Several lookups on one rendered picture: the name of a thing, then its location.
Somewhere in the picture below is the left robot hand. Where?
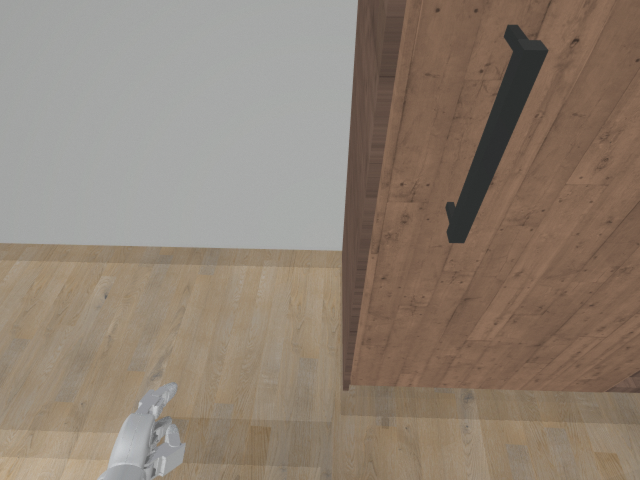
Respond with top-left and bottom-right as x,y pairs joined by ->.
107,382 -> 186,480

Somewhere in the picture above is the handle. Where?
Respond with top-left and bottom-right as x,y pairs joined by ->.
445,25 -> 549,243

